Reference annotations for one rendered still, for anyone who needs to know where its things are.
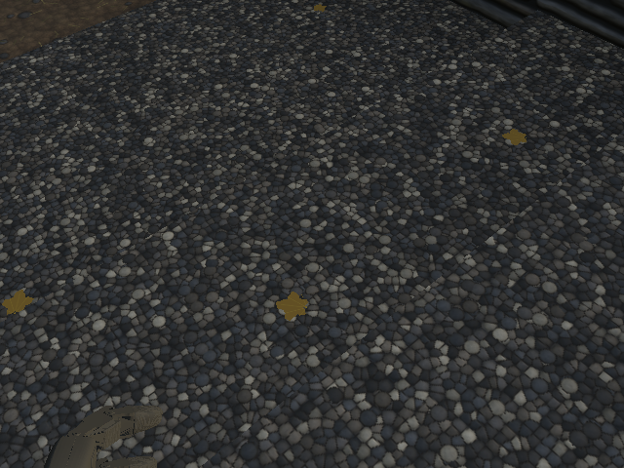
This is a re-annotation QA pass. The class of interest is left robot hand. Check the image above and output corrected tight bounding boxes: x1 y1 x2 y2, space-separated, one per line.
44 406 163 468

